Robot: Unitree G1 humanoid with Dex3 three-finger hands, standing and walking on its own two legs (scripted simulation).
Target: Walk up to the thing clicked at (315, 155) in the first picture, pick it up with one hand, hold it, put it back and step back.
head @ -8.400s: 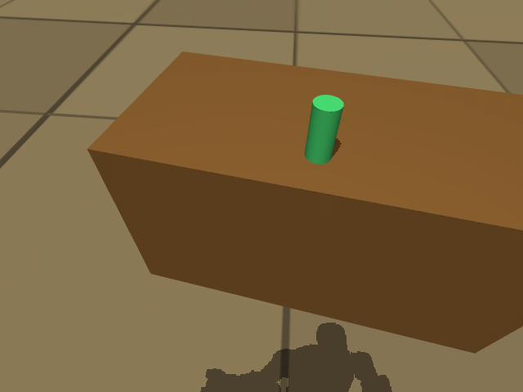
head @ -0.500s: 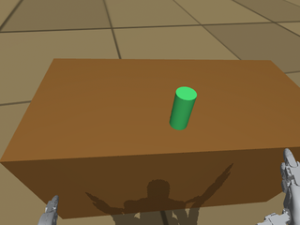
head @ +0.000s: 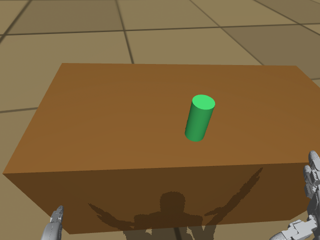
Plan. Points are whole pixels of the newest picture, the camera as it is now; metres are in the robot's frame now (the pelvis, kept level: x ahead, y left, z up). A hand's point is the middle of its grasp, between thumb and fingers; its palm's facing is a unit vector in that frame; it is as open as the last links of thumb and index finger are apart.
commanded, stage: go down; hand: right
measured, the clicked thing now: (198, 119) +0.52 -0.13 +0.00
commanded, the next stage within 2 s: none
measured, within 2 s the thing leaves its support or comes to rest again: neither
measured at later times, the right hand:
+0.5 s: hand (282, 162) +0.30 -0.28 +0.09, palm faces +0.12 +0.99 -0.09, open 17.7 cm
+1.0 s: hand (278, 131) +0.38 -0.31 +0.10, palm faces +0.00 +1.00 +0.05, open 17.8 cm
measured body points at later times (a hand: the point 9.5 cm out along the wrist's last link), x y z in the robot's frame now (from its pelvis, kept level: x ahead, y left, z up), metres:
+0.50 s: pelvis +0.00 +0.00 +0.00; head +0.01 +0.00 +0.45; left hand +0.16 +0.26 -0.09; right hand +0.28 -0.34 +0.10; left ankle +0.00 +0.12 -0.74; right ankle -0.01 -0.13 -0.74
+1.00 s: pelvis +0.00 -0.01 -0.02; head +0.04 -0.03 +0.43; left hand +0.14 +0.26 -0.09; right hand +0.38 -0.36 +0.10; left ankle +0.00 +0.12 -0.74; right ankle -0.01 -0.13 -0.74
